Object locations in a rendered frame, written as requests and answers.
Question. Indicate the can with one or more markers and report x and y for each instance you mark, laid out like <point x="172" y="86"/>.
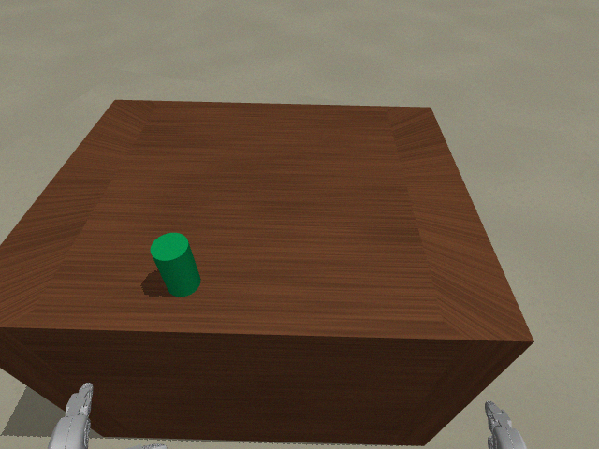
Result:
<point x="174" y="259"/>

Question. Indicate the left robot hand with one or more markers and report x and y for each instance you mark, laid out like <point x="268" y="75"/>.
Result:
<point x="71" y="431"/>

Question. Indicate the right robot hand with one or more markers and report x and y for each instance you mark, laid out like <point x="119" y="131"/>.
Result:
<point x="503" y="435"/>

